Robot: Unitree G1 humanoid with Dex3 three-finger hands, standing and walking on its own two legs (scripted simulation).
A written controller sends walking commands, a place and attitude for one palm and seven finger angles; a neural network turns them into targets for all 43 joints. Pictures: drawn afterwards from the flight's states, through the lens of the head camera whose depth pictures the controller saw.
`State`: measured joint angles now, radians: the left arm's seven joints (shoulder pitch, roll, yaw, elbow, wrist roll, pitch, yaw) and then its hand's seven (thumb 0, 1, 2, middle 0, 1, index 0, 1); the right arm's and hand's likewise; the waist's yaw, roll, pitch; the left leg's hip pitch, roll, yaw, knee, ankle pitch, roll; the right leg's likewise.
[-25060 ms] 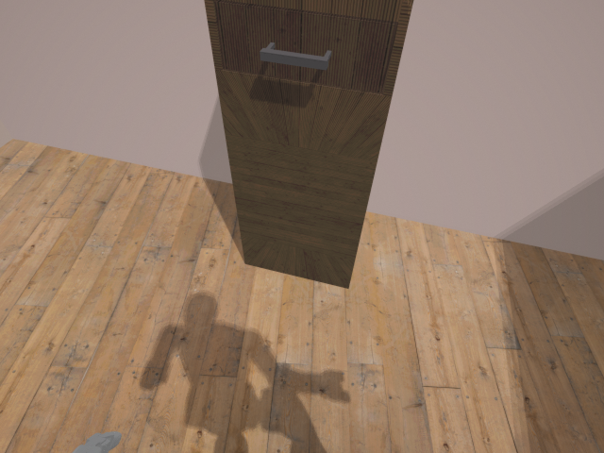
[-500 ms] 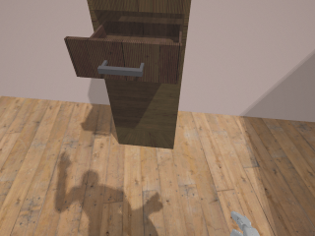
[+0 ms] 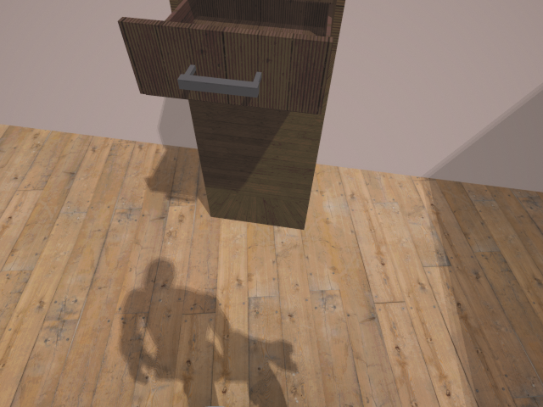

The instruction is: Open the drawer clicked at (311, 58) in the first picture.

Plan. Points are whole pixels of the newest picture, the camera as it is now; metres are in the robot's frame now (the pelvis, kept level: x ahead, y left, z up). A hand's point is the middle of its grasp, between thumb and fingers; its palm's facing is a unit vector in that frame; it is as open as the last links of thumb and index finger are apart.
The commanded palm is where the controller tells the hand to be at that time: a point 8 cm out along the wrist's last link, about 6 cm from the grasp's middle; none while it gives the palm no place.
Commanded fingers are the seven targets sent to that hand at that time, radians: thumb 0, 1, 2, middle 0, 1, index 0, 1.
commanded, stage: let the arm hang, fingers relaxed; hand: left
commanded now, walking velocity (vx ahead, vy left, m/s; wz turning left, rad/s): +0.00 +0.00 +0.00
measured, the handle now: (221, 79) +0.64 +0.12 +0.15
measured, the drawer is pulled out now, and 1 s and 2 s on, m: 0.30 0.30 0.30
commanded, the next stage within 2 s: look to check the result in 0.78 s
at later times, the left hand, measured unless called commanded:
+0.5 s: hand out of the picture +0.07 +0.27 -0.13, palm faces -0.01 -0.92 -0.39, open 7.4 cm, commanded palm none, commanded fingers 0.00 0.90 0.90 -0.20 -0.30 -0.20 -0.30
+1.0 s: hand out of the picture +0.13 +0.24 -0.13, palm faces -0.07 -0.94 -0.34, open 7.4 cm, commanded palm none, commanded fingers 0.00 0.90 0.90 -0.20 -0.30 -0.20 -0.30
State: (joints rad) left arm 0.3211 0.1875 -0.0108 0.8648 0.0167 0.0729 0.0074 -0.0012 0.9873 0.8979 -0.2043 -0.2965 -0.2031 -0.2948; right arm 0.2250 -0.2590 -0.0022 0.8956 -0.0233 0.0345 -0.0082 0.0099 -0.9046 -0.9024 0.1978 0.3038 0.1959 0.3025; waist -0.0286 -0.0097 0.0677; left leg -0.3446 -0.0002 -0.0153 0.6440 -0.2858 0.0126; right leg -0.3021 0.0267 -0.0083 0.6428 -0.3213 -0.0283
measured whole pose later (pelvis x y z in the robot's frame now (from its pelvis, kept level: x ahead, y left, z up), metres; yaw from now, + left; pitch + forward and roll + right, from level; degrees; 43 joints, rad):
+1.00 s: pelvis +0.04 +0.00 +0.03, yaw -1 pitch -1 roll +0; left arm 0.08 0.33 0.01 1.12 0.01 -0.02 0.00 0.00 0.90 0.90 -0.20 -0.30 -0.20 -0.30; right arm 0.11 -0.34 -0.01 1.11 -0.02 0.00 -0.01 0.01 -0.90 -0.90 0.20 0.30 0.20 0.30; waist -0.03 0.01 0.07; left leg -0.13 0.01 0.01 0.31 -0.16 -0.01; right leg -0.10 0.03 0.02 0.31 -0.19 -0.03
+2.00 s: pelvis +0.06 +0.00 +0.03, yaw -2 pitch -1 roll +0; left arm 0.09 0.35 0.01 1.11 0.00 -0.02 0.01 0.00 0.90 0.90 -0.20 -0.30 -0.20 -0.30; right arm 0.10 -0.33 0.00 1.11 -0.02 0.00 -0.02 0.01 -0.90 -0.90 0.20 0.30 0.20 0.30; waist -0.02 -0.01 0.07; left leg -0.10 0.01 0.01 0.30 -0.19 -0.01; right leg -0.06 0.03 0.03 0.29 -0.22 -0.03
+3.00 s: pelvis +0.05 +0.01 +0.03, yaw -1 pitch -1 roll +0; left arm 0.10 0.35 0.01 1.11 0.00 -0.02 0.00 0.00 0.90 0.90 -0.20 -0.30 -0.20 -0.30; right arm 0.10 -0.33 -0.01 1.11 -0.02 0.00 -0.02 0.01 -0.90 -0.90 0.20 0.30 0.20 0.30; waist -0.01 -0.02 0.08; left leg -0.10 0.00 0.01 0.29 -0.18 0.00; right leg -0.06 0.02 0.03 0.28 -0.20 -0.02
